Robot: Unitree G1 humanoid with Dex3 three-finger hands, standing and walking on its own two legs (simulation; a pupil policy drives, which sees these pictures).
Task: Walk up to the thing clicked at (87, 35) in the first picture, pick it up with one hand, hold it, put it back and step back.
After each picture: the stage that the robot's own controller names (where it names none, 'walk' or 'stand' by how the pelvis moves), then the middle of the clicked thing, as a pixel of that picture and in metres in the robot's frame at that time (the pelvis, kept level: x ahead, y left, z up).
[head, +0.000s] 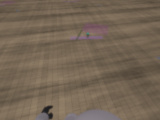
stand; (87, 35) +2.09 +0.16 -0.72
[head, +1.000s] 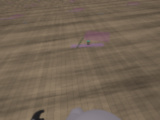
walk; (88, 42) +1.98 +0.25 -0.71
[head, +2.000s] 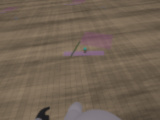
walk; (85, 50) +1.41 +0.24 -0.72
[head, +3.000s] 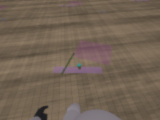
walk; (79, 66) +0.93 +0.25 -0.71
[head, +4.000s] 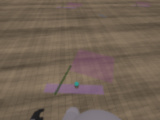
walk; (76, 85) +0.56 +0.19 -0.70
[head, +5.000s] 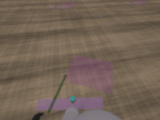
stand; (72, 99) +0.34 +0.19 -0.69
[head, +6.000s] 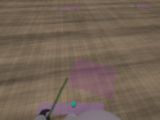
stand; (73, 104) +0.30 +0.18 -0.72
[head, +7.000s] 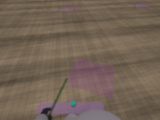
stand; (73, 103) +0.31 +0.19 -0.73
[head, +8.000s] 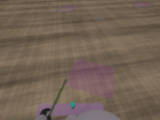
stand; (72, 105) +0.29 +0.20 -0.73
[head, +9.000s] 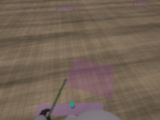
stand; (72, 105) +0.28 +0.20 -0.73
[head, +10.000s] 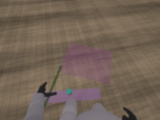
go down; (69, 92) +0.31 +0.20 -0.65
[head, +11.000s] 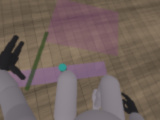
go down; (63, 68) +0.37 +0.23 -0.30
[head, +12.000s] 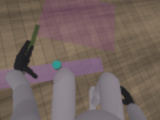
close in; (57, 65) +0.36 +0.24 -0.27
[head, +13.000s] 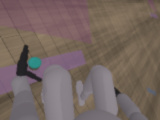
close; (34, 64) +0.35 +0.26 -0.21
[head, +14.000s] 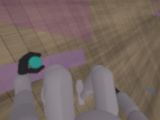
lift; (35, 63) +0.34 +0.26 -0.22
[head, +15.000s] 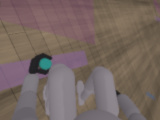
lift; (44, 64) +0.33 +0.23 -0.21
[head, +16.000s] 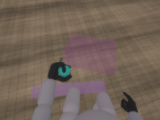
lift; (65, 74) +0.31 +0.18 +0.00
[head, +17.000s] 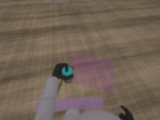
hold; (68, 75) +0.32 +0.17 +0.01
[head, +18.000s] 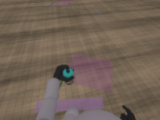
hold; (68, 76) +0.32 +0.17 +0.00
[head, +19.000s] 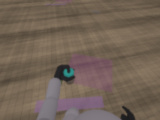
crouch; (69, 76) +0.32 +0.16 +0.00
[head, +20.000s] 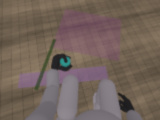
crouch; (66, 64) +0.38 +0.18 -0.10
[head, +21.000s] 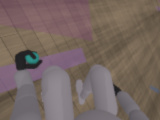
lower; (33, 61) +0.37 +0.27 -0.22
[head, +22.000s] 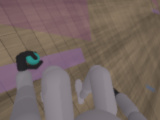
lower; (33, 61) +0.36 +0.27 -0.22
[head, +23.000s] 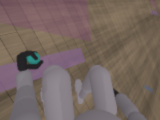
lower; (33, 61) +0.36 +0.26 -0.22
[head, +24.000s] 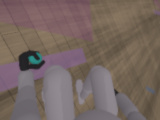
lower; (35, 60) +0.36 +0.26 -0.22
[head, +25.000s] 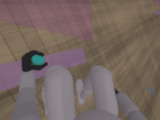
open; (37, 61) +0.35 +0.26 -0.22
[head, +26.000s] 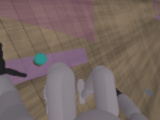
stand; (39, 60) +0.35 +0.25 -0.22
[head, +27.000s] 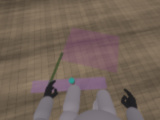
walk; (72, 81) +0.35 +0.19 -0.52
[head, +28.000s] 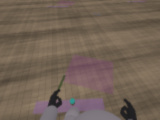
stand; (72, 102) +0.31 +0.18 -0.66
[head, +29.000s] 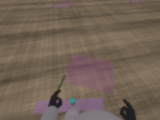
stand; (72, 101) +0.31 +0.18 -0.67
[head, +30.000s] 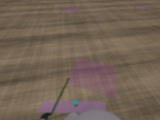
stand; (75, 103) +0.33 +0.17 -0.72
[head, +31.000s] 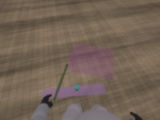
walk; (76, 87) +0.39 +0.14 -0.70
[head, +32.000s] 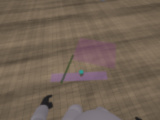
walk; (81, 73) +0.66 +0.15 -0.70
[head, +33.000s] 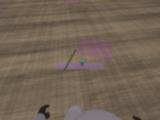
stand; (81, 62) +0.99 +0.20 -0.70
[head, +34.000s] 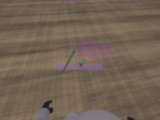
stand; (80, 63) +0.99 +0.19 -0.71
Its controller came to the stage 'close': yes
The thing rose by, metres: 0.71
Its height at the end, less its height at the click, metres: +0.00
